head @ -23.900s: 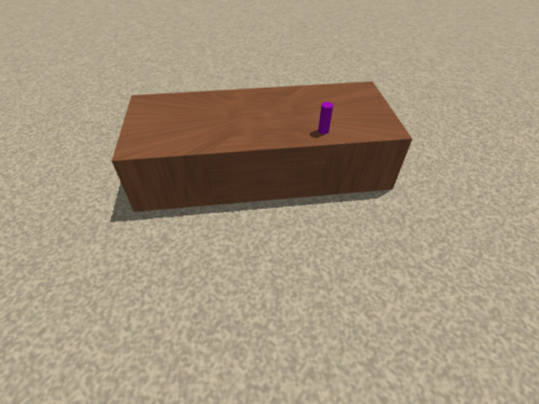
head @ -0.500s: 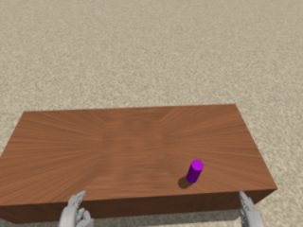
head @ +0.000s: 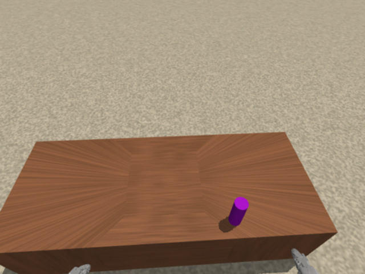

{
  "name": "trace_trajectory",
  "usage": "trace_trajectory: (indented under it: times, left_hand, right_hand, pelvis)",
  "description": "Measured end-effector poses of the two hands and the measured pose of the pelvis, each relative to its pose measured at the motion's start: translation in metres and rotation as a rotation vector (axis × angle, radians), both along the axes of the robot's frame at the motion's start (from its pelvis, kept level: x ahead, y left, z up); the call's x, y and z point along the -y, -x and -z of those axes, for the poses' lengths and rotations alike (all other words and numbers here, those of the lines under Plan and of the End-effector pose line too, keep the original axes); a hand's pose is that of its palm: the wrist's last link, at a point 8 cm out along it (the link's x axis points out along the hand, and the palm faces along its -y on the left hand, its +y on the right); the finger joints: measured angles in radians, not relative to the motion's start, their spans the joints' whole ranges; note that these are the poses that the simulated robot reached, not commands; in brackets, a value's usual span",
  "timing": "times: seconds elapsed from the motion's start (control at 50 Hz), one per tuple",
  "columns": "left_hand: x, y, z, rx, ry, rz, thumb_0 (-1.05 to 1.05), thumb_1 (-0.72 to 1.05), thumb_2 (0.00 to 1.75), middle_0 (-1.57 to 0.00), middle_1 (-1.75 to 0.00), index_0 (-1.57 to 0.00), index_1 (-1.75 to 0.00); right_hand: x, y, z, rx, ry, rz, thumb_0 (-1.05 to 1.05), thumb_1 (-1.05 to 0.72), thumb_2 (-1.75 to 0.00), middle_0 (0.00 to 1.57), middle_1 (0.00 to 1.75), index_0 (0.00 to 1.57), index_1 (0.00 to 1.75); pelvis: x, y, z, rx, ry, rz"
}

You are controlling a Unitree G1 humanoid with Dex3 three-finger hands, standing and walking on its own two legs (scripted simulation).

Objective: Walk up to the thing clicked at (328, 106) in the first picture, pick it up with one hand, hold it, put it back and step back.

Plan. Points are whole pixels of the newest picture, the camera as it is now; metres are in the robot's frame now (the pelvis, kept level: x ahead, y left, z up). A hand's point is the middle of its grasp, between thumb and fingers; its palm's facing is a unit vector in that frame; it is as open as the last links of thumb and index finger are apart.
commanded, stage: home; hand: right
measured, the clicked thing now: (237, 211) +0.44 -0.20 -0.34
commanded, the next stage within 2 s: stand in 1.48 s
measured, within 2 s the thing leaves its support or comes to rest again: neither
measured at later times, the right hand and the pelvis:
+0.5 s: hand out of the picture +0.03 -0.26 -0.12, palm faces +0.01 +0.93 -0.37, open 17.4 cm; pelvis -0.01 -0.02 +0.03, yaw +0 degrees
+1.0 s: hand out of the picture +0.03 -0.25 -0.12, palm faces -0.01 +0.93 -0.36, open 17.3 cm; pelvis -0.01 +0.00 +0.03, yaw +0 degrees
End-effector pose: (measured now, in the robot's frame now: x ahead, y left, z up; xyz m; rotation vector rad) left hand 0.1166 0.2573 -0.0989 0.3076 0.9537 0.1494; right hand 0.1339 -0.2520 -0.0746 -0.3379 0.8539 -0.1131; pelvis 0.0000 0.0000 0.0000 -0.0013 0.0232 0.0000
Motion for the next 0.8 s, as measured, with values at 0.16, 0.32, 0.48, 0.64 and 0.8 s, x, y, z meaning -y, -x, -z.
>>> trace_trajectory:
  times: [0.16,0.32,0.48,0.64,0.8]
  left_hand:
    - [-0.008,0.038,0.001,-0.144,0.009,-0.051,0.01,0.90,0.90,-0.20,-0.30,-0.20,-0.31]
    - [0.000,0.057,0.002,-0.221,0.022,-0.069,0.01,0.90,0.90,-0.20,-0.30,-0.20,-0.31]
    - [0.002,0.066,0.001,-0.238,0.027,-0.073,0.01,0.90,0.90,-0.20,-0.30,-0.20,-0.31]
    - [-0.008,0.075,-0.001,-0.254,0.016,-0.076,0.01,0.90,0.90,-0.20,-0.30,-0.20,-0.31]
    - [-0.019,0.086,0.000,-0.292,0.007,-0.083,0.01,0.90,0.90,-0.20,-0.30,-0.20,-0.31]
  right_hand:
    - [0.038,0.042,0.005,-0.165,0.037,0.097,0.00,0.51,-0.07,0.06,0.06,0.06,0.06]
    - [0.051,0.082,0.007,-0.290,0.042,0.163,0.00,0.53,-0.06,0.06,0.06,0.06,0.06]
    - [0.054,0.107,0.008,-0.349,0.038,0.182,0.00,0.53,-0.06,0.06,0.06,0.06,0.06]
    - [0.054,0.120,0.008,-0.377,0.040,0.181,0.00,0.52,-0.06,0.06,0.06,0.06,0.06]
    - [0.051,0.130,0.009,-0.409,0.045,0.183,0.00,0.52,-0.06,0.06,0.06,0.06,0.06]
  pelvis:
    - [0.008,-0.004,-0.016,0.041,0.004,0.003]
    - [0.015,0.000,-0.027,0.076,0.004,0.004]
    - [0.018,0.009,-0.031,0.099,0.006,0.003]
    - [0.016,0.018,-0.033,0.095,0.007,0.005]
    - [0.010,0.018,-0.033,0.091,0.002,0.008]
